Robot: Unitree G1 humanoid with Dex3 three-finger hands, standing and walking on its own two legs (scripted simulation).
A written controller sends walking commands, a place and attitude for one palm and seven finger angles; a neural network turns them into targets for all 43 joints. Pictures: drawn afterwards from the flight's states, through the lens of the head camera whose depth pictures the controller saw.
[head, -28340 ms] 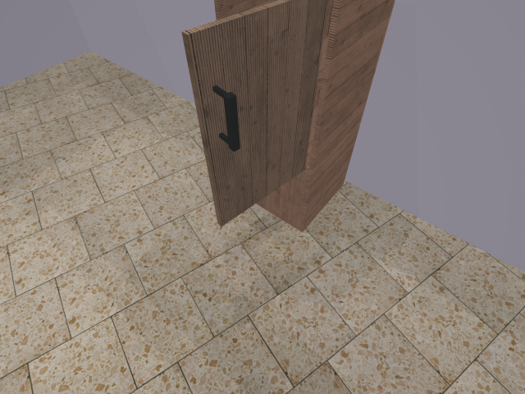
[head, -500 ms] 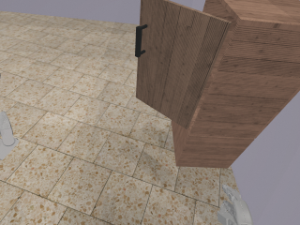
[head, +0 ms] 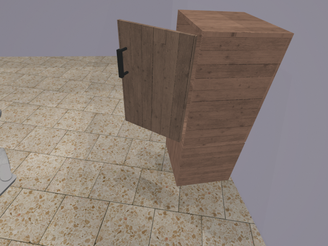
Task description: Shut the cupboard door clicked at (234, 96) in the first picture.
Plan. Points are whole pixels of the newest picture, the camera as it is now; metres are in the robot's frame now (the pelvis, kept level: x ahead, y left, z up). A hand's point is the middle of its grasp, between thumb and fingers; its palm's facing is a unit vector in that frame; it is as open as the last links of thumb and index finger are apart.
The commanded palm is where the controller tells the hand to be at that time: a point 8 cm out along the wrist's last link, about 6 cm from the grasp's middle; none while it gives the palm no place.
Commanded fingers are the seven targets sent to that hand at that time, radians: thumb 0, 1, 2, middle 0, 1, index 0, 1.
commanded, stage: stop stepping back and stand still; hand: left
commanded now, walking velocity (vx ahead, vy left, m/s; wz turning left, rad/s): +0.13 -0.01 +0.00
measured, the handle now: (123, 62) +0.94 +0.23 +0.07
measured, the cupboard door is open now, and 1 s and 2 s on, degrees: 52 52 52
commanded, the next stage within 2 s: let the arm hang, fingers relaxed in 0.40 s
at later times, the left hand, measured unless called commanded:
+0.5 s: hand out of the picture +0.17 +0.30 +0.17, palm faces +0.52 -0.74 -0.43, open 7.4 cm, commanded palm none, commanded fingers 0.00 0.90 0.90 -0.20 -0.30 -0.20 -0.30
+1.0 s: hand out of the picture +0.02 +0.21 -0.16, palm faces +0.02 -0.98 -0.20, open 7.1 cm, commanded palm none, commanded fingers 0.00 0.90 0.90 -0.20 -0.30 -0.20 -0.30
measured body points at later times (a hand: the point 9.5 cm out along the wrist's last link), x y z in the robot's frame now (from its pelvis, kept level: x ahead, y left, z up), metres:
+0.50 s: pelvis -0.01 +0.02 +0.00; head -0.05 +0.02 +0.45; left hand +0.13 +0.34 +0.20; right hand +0.13 -0.21 -0.09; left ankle +0.04 +0.12 -0.73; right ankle -0.06 -0.08 -0.73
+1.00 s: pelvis -0.02 +0.02 +0.01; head -0.02 +0.04 +0.46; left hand +0.02 +0.27 -0.14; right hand +0.01 -0.21 -0.13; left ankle +0.04 +0.13 -0.73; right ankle -0.06 -0.08 -0.73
